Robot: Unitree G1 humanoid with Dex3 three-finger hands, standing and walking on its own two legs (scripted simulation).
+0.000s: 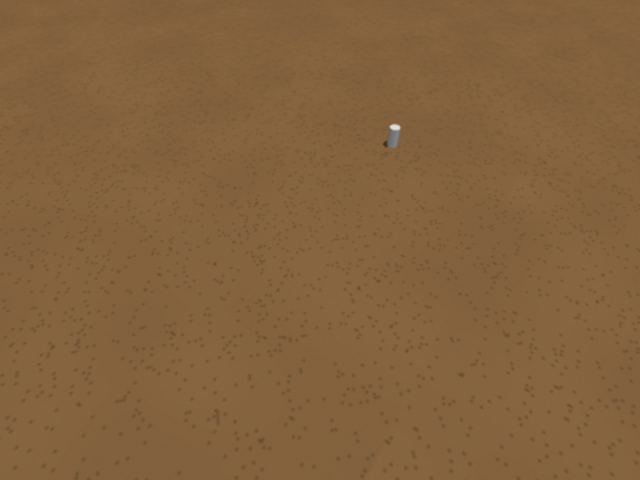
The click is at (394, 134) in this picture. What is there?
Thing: slim round
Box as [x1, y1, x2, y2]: [387, 124, 399, 147]
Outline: 395,124 390,125 387,145 390,147 396,146 399,126
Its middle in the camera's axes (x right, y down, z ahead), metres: +0.38 -0.54 +2.08
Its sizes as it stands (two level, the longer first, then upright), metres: 0.055 0.055 0.110
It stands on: the floor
